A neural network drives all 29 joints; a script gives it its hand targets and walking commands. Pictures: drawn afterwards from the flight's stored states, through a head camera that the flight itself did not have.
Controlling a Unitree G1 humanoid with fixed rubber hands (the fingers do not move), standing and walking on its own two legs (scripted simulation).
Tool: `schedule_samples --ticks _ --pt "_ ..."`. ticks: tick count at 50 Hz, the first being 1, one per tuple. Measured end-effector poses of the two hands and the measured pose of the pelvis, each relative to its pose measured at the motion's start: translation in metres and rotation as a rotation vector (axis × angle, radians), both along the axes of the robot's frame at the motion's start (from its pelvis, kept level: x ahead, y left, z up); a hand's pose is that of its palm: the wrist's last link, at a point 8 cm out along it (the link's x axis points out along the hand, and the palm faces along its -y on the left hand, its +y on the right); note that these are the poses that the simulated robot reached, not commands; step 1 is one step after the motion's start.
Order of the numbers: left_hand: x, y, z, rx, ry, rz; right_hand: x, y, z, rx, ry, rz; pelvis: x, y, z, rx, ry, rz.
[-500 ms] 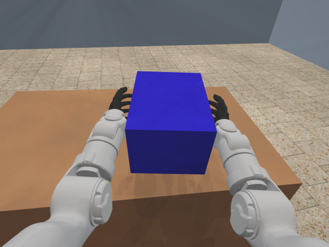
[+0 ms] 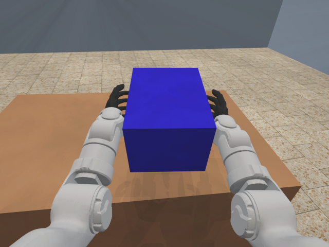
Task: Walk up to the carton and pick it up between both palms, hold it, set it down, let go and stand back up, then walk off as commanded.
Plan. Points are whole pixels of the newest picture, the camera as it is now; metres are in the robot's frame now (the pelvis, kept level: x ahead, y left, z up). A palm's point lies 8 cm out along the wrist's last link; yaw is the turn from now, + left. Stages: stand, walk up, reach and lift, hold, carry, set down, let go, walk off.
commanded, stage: reach and lift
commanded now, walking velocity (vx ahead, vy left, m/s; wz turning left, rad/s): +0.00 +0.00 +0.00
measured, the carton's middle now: (166, 115) +0.39 +0.02 +0.19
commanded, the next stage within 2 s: hold in 0.10 s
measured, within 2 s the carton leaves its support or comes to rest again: neither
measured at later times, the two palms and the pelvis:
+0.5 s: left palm (109, 115) +0.37 +0.16 +0.20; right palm (219, 120) +0.37 -0.11 +0.20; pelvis -0.01 +0.00 +0.00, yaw +0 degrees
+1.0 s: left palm (110, 113) +0.37 +0.16 +0.20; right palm (219, 118) +0.37 -0.11 +0.20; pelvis -0.01 +0.00 +0.00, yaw +0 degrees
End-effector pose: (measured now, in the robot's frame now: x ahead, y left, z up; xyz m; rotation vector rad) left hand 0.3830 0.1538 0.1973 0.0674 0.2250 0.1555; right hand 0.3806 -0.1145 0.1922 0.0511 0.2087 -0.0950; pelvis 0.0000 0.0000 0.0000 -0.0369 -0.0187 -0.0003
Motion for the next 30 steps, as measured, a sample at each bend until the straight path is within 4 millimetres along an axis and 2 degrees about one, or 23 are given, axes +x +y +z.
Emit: schedule_samples --ticks 18,30 --pt "-0.015 0.005 0.003 -0.007 0.009 0.000 -0.014 0.005 0.007 -0.020 0.004 0.003 -0.009 0.002 0.000 -0.003 -0.026 0.001" --pt "-0.014 0.005 0.003 -0.004 0.014 -0.002 -0.013 0.005 0.006 -0.022 0.008 0.003 -0.009 0.002 0.000 -0.003 -0.024 0.001"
